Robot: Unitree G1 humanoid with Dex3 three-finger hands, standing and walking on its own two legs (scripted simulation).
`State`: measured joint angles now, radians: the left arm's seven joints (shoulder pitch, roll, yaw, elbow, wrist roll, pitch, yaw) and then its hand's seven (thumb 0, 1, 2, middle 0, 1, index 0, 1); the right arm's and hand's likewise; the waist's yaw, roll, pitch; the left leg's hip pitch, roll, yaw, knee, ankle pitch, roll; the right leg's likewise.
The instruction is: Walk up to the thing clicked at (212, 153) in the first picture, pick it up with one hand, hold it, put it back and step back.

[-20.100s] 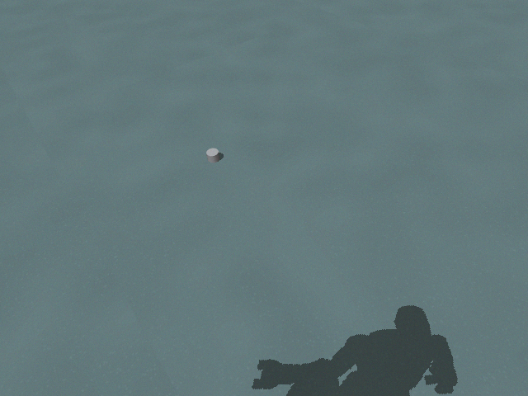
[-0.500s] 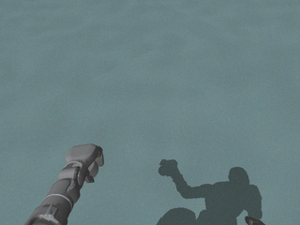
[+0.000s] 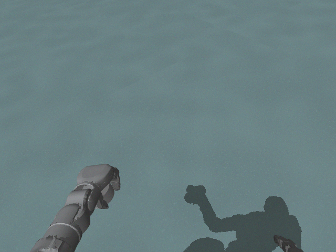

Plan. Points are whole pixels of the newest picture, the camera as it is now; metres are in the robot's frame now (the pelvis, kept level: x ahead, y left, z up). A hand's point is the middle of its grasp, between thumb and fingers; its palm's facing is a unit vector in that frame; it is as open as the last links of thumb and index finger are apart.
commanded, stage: hold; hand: left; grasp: from above
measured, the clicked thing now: (99, 190) +0.31 +0.24 -0.07
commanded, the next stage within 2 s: crouch in 1.06 s
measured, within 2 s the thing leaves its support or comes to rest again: neither
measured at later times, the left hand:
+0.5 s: hand (98, 195) +0.28 +0.22 -0.03, palm faces -0.44 -0.06 -0.90, open 7.6 cm
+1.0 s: hand (97, 191) +0.29 +0.22 -0.03, palm faces -0.44 -0.06 -0.90, open 7.7 cm
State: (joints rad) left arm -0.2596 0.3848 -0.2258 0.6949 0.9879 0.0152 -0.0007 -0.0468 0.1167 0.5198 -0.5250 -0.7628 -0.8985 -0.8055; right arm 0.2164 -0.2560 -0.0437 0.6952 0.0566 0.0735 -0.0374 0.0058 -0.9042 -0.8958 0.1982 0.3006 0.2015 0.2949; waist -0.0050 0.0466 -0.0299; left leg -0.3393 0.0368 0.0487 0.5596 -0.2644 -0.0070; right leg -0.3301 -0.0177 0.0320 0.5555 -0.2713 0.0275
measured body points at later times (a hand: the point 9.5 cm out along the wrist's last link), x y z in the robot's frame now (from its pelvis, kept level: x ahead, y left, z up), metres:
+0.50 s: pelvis -0.01 +0.00 +0.00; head -0.01 -0.02 +0.45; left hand +0.30 +0.22 +0.02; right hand +0.13 -0.25 -0.11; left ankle +0.01 +0.12 -0.73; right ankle +0.01 -0.14 -0.73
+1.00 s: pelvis -0.01 +0.00 +0.01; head +0.00 -0.02 +0.46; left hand +0.30 +0.22 +0.02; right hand +0.15 -0.25 -0.11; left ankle +0.01 +0.12 -0.73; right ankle +0.01 -0.14 -0.73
